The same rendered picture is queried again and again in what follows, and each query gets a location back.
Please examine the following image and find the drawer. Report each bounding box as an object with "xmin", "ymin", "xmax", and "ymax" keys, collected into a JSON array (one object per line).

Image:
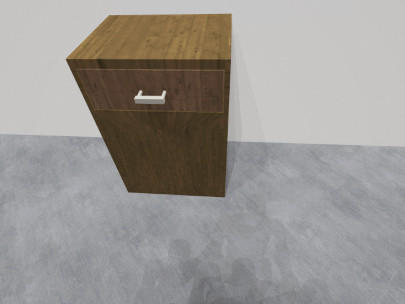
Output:
[{"xmin": 77, "ymin": 68, "xmax": 225, "ymax": 112}]

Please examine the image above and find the cabinet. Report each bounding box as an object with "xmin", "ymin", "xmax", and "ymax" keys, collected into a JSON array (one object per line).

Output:
[{"xmin": 66, "ymin": 14, "xmax": 232, "ymax": 198}]

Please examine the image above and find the handle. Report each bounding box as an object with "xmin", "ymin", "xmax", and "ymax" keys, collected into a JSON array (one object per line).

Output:
[{"xmin": 134, "ymin": 91, "xmax": 166, "ymax": 104}]

